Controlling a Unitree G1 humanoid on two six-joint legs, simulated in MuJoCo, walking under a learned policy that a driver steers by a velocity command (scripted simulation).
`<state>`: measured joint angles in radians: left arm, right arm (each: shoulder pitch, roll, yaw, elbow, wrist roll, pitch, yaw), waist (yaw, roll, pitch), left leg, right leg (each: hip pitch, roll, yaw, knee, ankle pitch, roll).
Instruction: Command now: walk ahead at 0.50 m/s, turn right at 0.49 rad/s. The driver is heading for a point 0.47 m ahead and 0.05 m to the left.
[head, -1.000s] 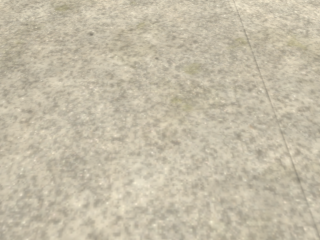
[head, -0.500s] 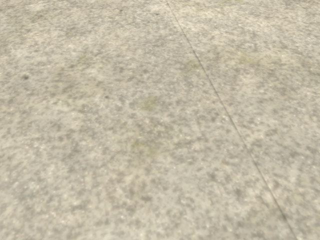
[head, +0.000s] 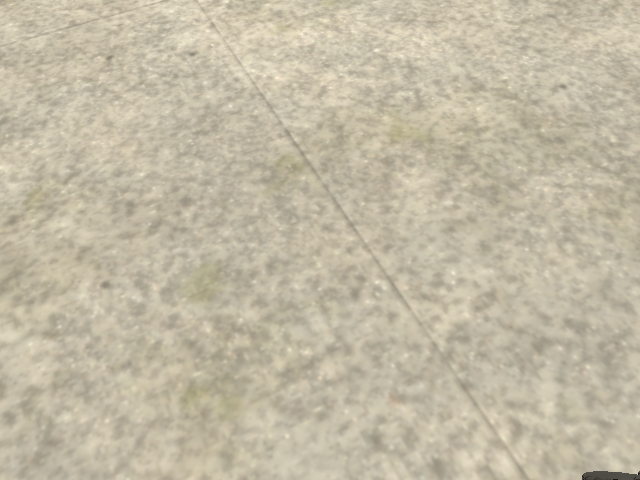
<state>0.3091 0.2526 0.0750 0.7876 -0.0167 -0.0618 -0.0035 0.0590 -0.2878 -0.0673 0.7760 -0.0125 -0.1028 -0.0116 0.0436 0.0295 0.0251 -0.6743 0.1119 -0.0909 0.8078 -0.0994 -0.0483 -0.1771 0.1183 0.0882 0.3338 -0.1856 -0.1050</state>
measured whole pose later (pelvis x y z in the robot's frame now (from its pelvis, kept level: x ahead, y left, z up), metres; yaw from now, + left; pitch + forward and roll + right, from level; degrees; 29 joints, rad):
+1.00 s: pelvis +0.40 +0.01 -0.02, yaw -4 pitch +0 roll -1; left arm 0.14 0.21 0.03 0.83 0.02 -0.01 0.00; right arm 0.23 -0.25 -0.03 0.90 -0.02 0.02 -0.03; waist -0.01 0.01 0.00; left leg -0.28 0.06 -0.02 0.59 -0.31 -0.04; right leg -0.36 0.03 -0.03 0.51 -0.16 -0.02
